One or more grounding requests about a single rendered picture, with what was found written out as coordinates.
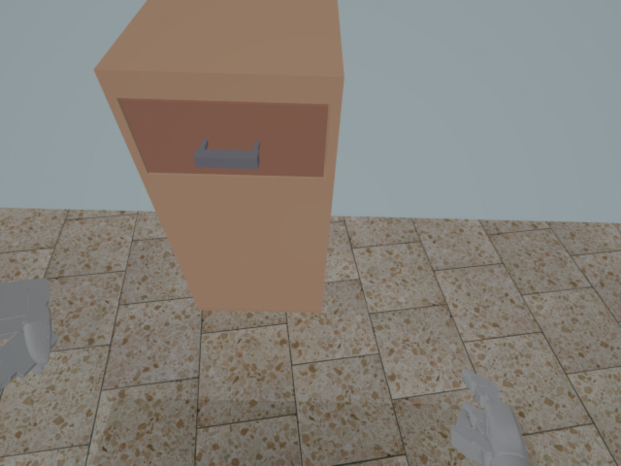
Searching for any drawer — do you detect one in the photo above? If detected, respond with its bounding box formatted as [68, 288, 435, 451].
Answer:
[120, 98, 328, 177]

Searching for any robot left hand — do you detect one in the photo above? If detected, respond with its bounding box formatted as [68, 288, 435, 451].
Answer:
[0, 278, 58, 392]

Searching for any handle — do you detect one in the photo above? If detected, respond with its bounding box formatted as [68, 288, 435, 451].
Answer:
[193, 140, 260, 169]

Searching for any robot right hand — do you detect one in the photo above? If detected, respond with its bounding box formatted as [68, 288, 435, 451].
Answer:
[451, 369, 528, 466]

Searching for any cabinet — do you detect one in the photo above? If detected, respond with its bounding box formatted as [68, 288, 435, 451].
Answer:
[93, 0, 344, 313]

